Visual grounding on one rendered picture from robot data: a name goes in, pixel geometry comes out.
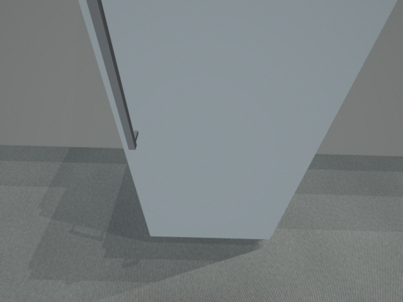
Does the handle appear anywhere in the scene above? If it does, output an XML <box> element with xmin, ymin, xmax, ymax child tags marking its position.
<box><xmin>86</xmin><ymin>0</ymin><xmax>139</xmax><ymax>150</ymax></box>

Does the fridge door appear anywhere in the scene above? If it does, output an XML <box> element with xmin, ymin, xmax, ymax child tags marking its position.
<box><xmin>78</xmin><ymin>0</ymin><xmax>397</xmax><ymax>240</ymax></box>

